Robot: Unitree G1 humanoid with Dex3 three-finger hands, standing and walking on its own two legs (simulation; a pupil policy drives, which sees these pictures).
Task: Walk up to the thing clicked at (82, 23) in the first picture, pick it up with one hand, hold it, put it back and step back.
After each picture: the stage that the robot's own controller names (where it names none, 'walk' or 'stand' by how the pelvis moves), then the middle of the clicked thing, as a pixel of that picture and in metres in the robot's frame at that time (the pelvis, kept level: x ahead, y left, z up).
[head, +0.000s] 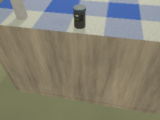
stand; (79, 17) +0.80 +0.03 +0.04
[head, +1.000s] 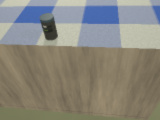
walk; (49, 27) +0.67 +0.21 +0.06
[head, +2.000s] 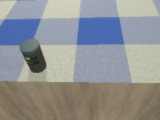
rise first; (34, 56) +0.44 +0.21 +0.07
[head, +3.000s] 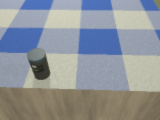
stand; (39, 64) +0.45 +0.19 +0.03
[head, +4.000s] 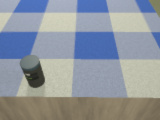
stand; (33, 71) +0.41 +0.21 +0.03
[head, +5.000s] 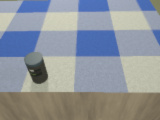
stand; (37, 68) +0.44 +0.20 +0.03
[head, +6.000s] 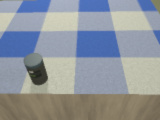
stand; (36, 69) +0.43 +0.20 +0.03
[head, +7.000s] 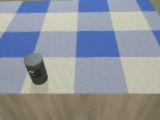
stand; (36, 69) +0.43 +0.20 +0.03
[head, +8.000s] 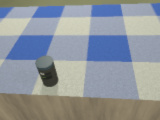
rise first; (47, 71) +0.42 +0.19 +0.04
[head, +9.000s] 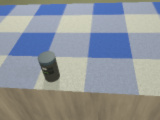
go down; (49, 67) +0.44 +0.19 +0.04
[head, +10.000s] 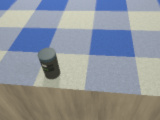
go down; (49, 64) +0.45 +0.17 +0.04
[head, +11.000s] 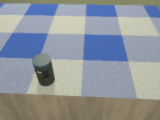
go down; (44, 70) +0.43 +0.17 +0.05
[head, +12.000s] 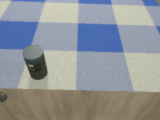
close in; (36, 63) +0.43 +0.17 +0.05
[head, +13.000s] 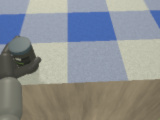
close; (25, 56) +0.44 +0.19 +0.08
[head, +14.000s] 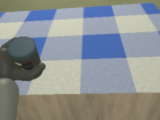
lift; (27, 59) +0.34 +0.17 +0.21
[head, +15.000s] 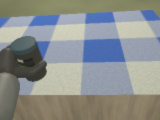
lift; (30, 59) +0.33 +0.17 +0.22
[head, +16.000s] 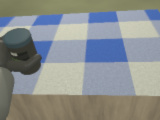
hold; (24, 52) +0.33 +0.18 +0.24
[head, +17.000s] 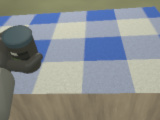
hold; (24, 51) +0.32 +0.17 +0.25
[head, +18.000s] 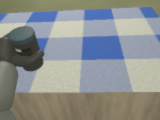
crouch; (27, 49) +0.36 +0.18 +0.22
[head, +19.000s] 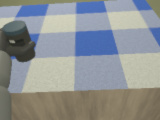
lower; (20, 42) +0.44 +0.20 +0.19
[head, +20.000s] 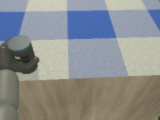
lower; (24, 55) +0.44 +0.19 +0.09
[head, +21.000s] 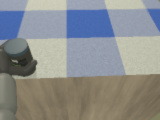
lower; (21, 58) +0.43 +0.19 +0.09
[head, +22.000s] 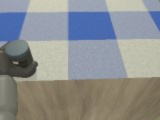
lower; (22, 59) +0.42 +0.19 +0.08
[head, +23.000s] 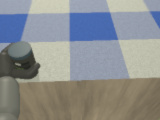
rest; (24, 61) +0.42 +0.19 +0.08
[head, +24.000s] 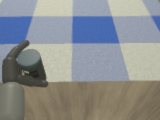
withdraw; (33, 68) +0.39 +0.17 +0.08
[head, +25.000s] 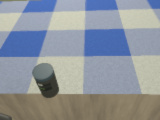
sink last; (46, 81) +0.36 +0.16 +0.06
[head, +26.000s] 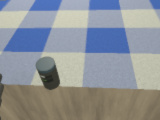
stand; (48, 73) +0.40 +0.17 +0.05
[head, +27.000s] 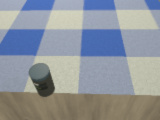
stand; (42, 80) +0.37 +0.17 +0.04
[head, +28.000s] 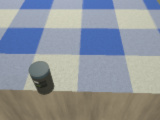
stand; (42, 78) +0.37 +0.17 +0.04
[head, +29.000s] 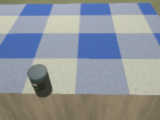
walk; (40, 81) +0.38 +0.18 +0.04
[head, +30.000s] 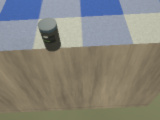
walk; (50, 35) +0.53 +0.14 +0.06
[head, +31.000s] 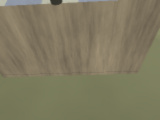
walk; out of the picture +0.86 +0.16 +0.06
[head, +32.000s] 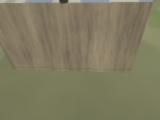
walk; out of the picture +1.12 +0.17 +0.05
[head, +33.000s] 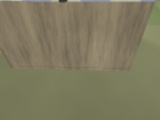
stand; out of the picture +1.09 +0.14 +0.03
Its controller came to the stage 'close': yes
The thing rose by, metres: 0.22
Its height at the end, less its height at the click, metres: +0.00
